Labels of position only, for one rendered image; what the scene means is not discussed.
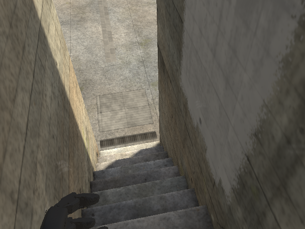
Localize stairs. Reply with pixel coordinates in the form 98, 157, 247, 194
81, 141, 223, 229

